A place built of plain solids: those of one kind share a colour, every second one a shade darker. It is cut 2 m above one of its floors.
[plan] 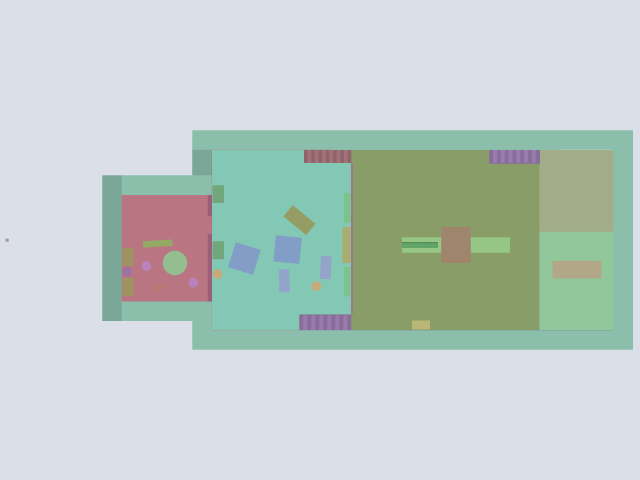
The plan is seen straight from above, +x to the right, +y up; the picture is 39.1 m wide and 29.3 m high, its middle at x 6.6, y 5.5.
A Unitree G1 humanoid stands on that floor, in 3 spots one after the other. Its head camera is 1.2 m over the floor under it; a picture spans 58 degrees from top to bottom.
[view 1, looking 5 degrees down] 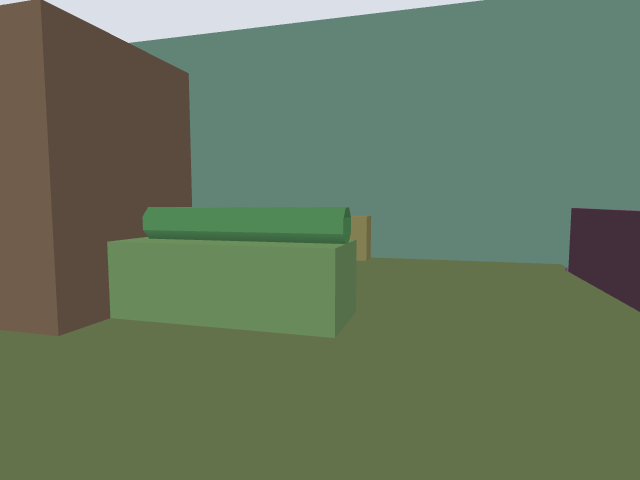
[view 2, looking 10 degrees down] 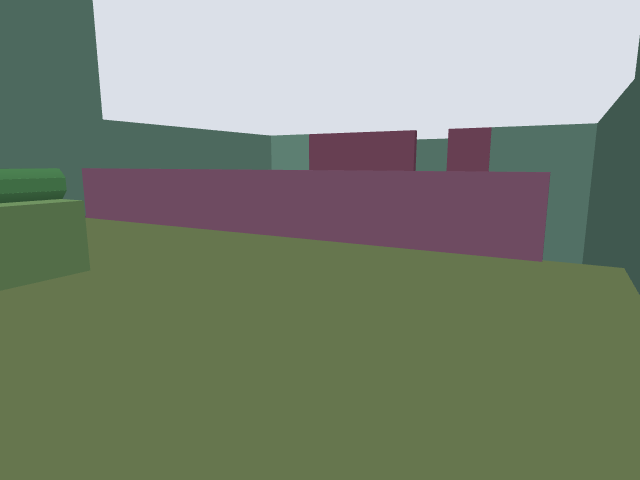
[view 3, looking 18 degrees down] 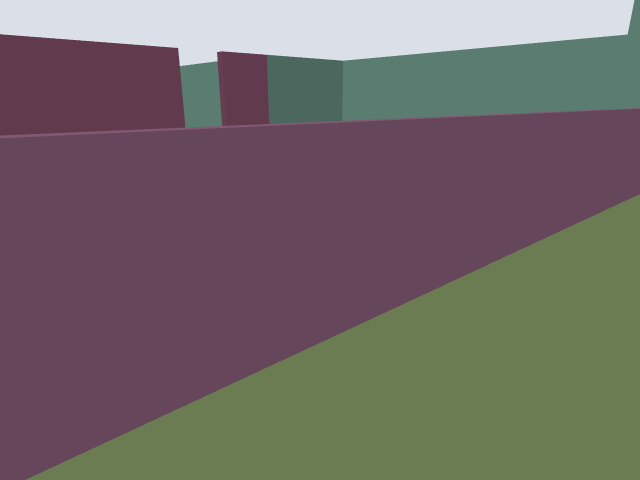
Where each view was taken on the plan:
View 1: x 10.70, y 9.30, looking -74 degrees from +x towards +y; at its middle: log_onrolls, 4.17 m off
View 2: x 14.53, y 10.28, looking -151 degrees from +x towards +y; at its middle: rail_saw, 6.86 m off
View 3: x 10.10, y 1.30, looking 139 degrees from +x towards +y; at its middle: rail_saw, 2.06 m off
